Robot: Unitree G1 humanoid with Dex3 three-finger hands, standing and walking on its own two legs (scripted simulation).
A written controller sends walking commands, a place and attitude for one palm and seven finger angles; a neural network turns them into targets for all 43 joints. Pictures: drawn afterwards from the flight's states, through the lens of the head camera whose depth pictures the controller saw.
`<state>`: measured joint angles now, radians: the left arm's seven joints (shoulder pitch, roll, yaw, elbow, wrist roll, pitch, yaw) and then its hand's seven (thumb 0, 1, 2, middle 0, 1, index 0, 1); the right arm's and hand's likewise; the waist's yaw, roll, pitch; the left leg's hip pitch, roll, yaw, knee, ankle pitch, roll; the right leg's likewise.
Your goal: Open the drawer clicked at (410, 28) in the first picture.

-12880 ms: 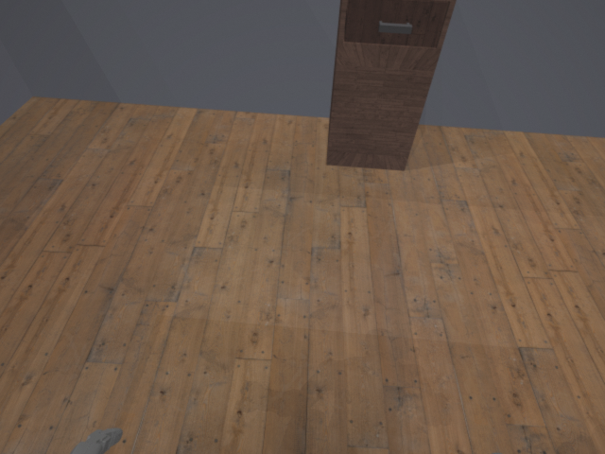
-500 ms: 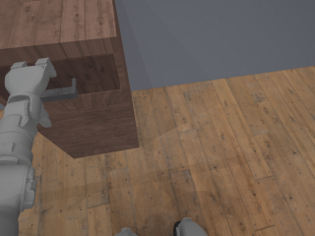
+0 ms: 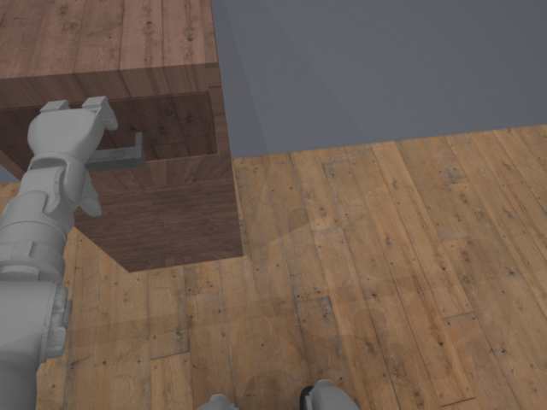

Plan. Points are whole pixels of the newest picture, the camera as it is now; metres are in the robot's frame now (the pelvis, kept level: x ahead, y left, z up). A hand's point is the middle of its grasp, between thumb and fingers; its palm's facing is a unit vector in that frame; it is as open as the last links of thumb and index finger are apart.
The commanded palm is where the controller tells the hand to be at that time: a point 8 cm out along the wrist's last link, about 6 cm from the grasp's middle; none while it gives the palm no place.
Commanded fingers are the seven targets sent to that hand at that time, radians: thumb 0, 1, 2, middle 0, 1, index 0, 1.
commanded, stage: move the hooked fingers above the handle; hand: left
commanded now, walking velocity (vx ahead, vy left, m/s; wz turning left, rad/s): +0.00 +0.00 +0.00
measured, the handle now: (107, 150) +0.54 +0.26 -0.02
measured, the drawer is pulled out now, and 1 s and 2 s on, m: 0.00 0.00 0.00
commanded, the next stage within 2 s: none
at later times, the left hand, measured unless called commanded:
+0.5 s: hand (90, 153) +0.49 +0.26 +0.04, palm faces -0.02 -0.05 -1.00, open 13.8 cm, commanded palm +0.47 +0.27 +0.10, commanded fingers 0.00 -0.50 0.30 -0.30 -1.20 -0.30 -1.20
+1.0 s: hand (69, 154) +0.48 +0.28 +0.05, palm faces -0.01 -0.01 -1.00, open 13.8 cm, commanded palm +0.47 +0.27 +0.09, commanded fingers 0.00 -0.50 0.30 -0.30 -1.20 -0.30 -1.20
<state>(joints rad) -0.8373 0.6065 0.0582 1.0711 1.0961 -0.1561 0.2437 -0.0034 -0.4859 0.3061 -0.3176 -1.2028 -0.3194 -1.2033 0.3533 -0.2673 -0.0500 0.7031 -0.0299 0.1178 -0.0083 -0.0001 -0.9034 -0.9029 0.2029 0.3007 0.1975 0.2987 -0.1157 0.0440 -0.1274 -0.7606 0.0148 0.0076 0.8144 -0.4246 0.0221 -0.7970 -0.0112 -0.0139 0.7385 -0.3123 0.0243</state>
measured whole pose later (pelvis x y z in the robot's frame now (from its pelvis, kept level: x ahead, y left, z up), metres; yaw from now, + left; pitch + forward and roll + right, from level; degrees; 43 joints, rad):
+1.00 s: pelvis +0.00 +0.00 +0.00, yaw +1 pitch +21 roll -2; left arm -0.84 0.66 0.08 1.06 1.11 -0.18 0.30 0.00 -0.49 0.31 -0.32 -1.20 -0.32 -1.21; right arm 0.34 -0.28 -0.05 0.72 -0.03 0.12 -0.02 0.00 -0.90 -0.90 0.20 0.30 0.20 0.30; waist -0.12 0.04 -0.13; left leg -0.78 0.01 0.00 0.84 -0.43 0.02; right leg -0.82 -0.01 -0.02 0.77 -0.32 0.02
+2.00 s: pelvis +0.00 -0.01 +0.00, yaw +0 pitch +22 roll -1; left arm -0.88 0.61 0.05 1.12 1.11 -0.10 0.30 0.00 -0.49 0.31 -0.34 -1.22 -0.35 -1.24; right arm 0.32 -0.27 -0.03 0.72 -0.02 0.12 -0.01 0.00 -0.90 -0.90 0.20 0.30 0.20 0.30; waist -0.13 0.06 -0.12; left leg -0.78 0.02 0.01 0.82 -0.42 0.01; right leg -0.82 -0.01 -0.01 0.76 -0.32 0.01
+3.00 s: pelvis +0.00 +0.00 +0.00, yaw +1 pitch +20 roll -2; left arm -0.84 0.60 0.05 1.07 1.11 -0.17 0.28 0.00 -0.49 0.31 -0.32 -1.20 -0.32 -1.20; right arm 0.32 -0.26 -0.03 0.71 -0.02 0.11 -0.01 0.00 -0.90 -0.90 0.20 0.30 0.20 0.30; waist -0.11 0.04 -0.12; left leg -0.75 0.01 0.00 0.82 -0.43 0.02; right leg -0.79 -0.02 -0.02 0.75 -0.32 0.02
